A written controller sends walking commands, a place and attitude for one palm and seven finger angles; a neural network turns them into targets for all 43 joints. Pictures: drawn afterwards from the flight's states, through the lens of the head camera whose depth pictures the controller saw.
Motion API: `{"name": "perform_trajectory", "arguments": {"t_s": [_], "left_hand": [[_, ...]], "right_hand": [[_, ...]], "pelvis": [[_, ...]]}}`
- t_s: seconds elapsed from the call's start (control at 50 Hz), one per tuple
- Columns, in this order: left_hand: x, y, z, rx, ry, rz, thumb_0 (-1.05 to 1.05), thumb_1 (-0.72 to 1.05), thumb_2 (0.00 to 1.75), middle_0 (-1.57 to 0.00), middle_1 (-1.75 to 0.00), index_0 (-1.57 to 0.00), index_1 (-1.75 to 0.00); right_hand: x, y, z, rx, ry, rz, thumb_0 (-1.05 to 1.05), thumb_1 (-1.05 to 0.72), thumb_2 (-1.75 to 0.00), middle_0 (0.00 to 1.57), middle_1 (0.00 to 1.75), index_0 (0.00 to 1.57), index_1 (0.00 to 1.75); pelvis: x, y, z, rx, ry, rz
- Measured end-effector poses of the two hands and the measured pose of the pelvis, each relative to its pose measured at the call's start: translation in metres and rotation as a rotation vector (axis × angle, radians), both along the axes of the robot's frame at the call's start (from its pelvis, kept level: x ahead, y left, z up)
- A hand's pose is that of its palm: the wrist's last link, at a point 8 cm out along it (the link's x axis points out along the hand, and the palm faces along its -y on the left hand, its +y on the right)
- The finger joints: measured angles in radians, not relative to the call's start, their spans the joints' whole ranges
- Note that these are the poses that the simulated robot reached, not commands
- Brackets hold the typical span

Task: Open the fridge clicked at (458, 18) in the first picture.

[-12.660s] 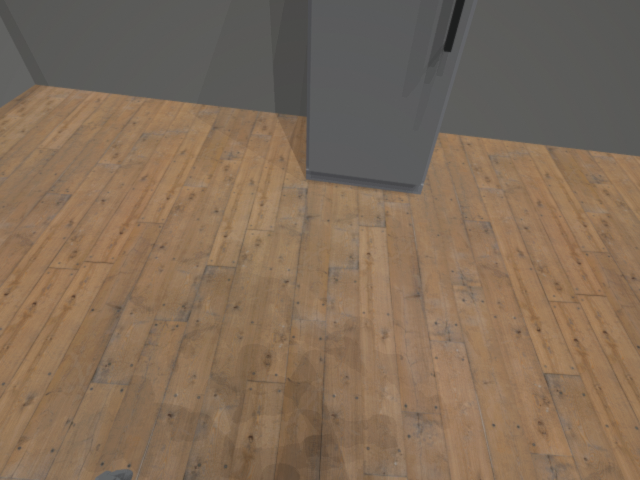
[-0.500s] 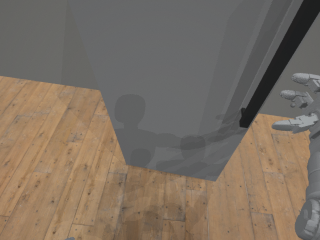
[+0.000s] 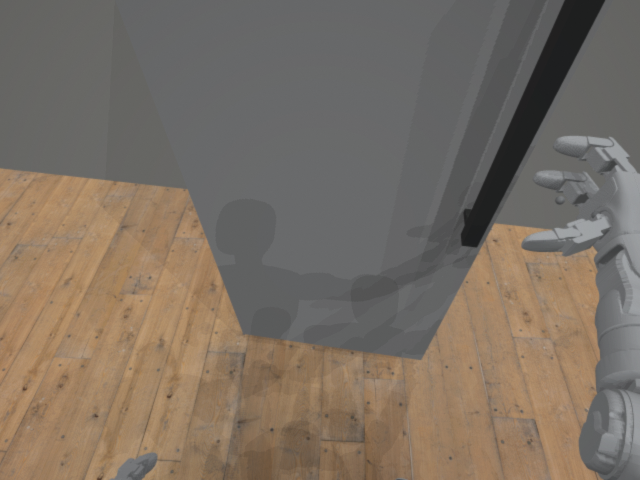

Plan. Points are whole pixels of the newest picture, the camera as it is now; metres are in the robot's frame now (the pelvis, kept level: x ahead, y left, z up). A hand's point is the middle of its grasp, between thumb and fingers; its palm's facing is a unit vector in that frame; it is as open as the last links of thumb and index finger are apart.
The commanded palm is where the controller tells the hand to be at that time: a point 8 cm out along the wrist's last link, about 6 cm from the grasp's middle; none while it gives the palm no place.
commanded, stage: move the hooked fingers beside the handle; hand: right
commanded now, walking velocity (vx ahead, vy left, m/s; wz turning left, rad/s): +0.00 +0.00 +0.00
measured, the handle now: (532, 89) +0.51 -0.18 +0.23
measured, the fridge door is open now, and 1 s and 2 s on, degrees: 0 0 0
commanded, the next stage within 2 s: feel for the door with the fingertips in 0.04 s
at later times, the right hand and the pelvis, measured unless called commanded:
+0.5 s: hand (523, 196) +0.45 -0.20 +0.13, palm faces +0.03 +1.00 +0.02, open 14.0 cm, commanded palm +0.42 -0.25 +0.13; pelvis +0.01 +0.00 +0.00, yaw +1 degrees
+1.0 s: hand (520, 185) +0.47 -0.19 +0.13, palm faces +0.05 +1.00 +0.01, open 14.0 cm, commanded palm +0.44 -0.24 +0.13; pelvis +0.01 +0.01 +0.00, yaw +0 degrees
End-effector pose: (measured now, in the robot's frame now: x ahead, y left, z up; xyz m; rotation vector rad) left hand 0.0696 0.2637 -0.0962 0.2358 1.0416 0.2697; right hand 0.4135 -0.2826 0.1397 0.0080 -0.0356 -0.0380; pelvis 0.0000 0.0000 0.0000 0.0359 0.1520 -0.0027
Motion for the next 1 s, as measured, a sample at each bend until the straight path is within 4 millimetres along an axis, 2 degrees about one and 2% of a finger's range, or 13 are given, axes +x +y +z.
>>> {"name": "perform_trajectory", "arguments": {"t_s": [0.16,0.28,0.36,0.46,0.58,0.74,0.88,1.0], "left_hand": [[-0.02,0.001,-0.004,0.002,0.046,0.012,0.01,0.9,0.9,-0.2,-0.3,-0.2,-0.3],[-0.036,0.004,-0.007,-0.001,0.087,0.044,0.01,0.9,0.9,-0.2,-0.3,-0.2,-0.3],[-0.04,0.005,-0.007,-0.009,0.094,0.064,0.01,0.9,0.9,-0.2,-0.3,-0.2,-0.3],[-0.035,0.004,-0.006,-0.019,0.079,0.066,0.01,0.9,0.9,-0.2,-0.3,-0.2,-0.3],[-0.019,0.003,-0.005,-0.026,0.044,0.043,0.01,0.9,0.9,-0.2,-0.3,-0.2,-0.3],[-0.004,0.003,-0.004,-0.025,0.013,0.023,0.01,0.9,0.9,-0.2,-0.3,-0.2,-0.3],[-0.006,0.006,-0.006,-0.023,0.036,0.019,0.01,0.9,0.9,-0.2,-0.3,-0.2,-0.3],[-0.017,0.008,-0.007,-0.017,0.066,0.031,0.01,0.9,0.9,-0.2,-0.3,-0.2,-0.3]], "right_hand": [[0.009,0.008,-0.014,-0.002,0.061,-0.007,-0.01,0.5,-0.3,0.3,1.2,0.3,1.2],[0.017,0.016,-0.007,0.0,-0.008,-0.007,-0.01,0.5,-0.3,0.3,1.2,0.3,1.2],[0.019,0.023,-0.005,0.003,0.007,0.015,-0.01,0.5,-0.3,0.3,1.2,0.3,1.2],[0.018,0.03,-0.012,0.006,0.046,0.014,-0.01,0.5,-0.3,0.3,1.2,0.3,1.2],[0.015,0.038,-0.013,0.011,0.019,-0.009,-0.01,0.5,-0.3,0.3,1.2,0.3,1.2],[0.02,0.033,-0.007,-0.009,0.021,-0.027,-0.01,0.5,-0.3,0.3,1.2,0.3,1.2],[0.023,0.034,-0.001,-0.001,0.015,-0.009,-0.01,0.5,-0.3,0.3,1.2,0.3,1.2],[0.028,0.037,-0.007,0.002,0.039,-0.01,-0.01,0.5,-0.3,0.3,1.2,0.3,1.2]], "pelvis": [[-0.005,0.001,-0.002,-0.001,0.014,0.001],[-0.003,0.002,-0.002,-0.002,0.025,0.011],[0.001,0.003,-0.001,-0.003,0.022,0.016],[0.004,0.003,0.0,-0.006,0.016,0.018],[0.006,0.004,0.0,-0.008,0.01,0.016],[0.005,0.006,0.0,-0.008,0.011,0.01],[0.006,0.007,0.0,-0.009,0.015,0.006],[0.005,0.007,-0.001,-0.008,0.021,0.006]]}}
